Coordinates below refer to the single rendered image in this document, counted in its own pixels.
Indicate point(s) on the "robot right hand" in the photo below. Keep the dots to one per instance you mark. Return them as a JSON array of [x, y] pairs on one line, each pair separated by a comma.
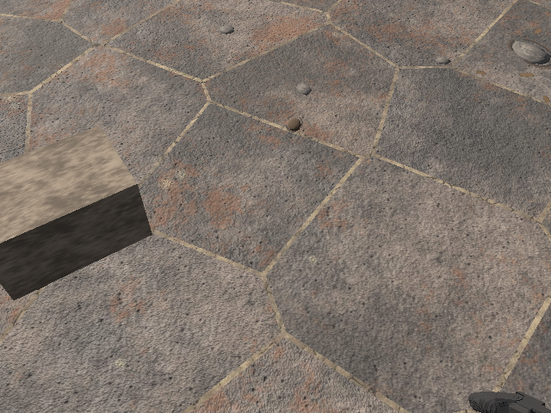
[[503, 402]]

